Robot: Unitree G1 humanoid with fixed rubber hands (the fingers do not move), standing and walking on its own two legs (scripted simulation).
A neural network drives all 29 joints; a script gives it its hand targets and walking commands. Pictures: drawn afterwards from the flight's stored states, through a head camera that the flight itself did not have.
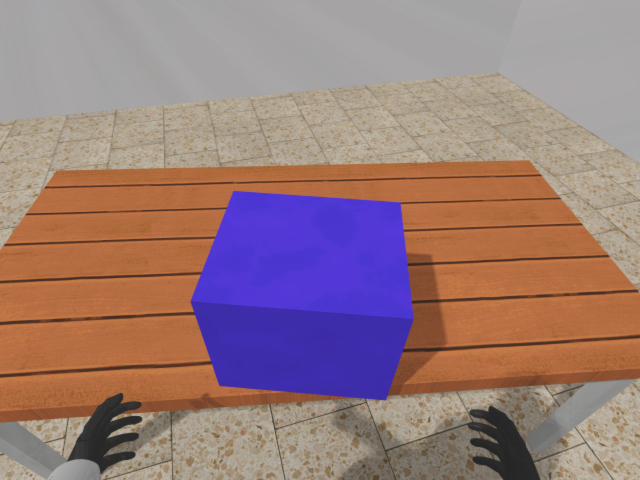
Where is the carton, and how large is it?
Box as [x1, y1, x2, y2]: [190, 191, 413, 399]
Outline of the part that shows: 233,191 190,301 219,385 385,399 413,319 400,203 387,201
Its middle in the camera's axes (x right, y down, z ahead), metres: -0.02 +0.10 +0.67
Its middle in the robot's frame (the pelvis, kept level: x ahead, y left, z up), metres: +0.44 +0.01 -0.06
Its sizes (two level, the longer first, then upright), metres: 0.290 0.238 0.245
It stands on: a table, 0.58 m high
